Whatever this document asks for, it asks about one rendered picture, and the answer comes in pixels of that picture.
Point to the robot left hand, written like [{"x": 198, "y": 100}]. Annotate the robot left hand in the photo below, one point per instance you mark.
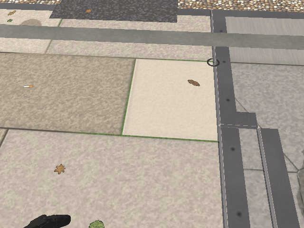
[{"x": 53, "y": 221}]

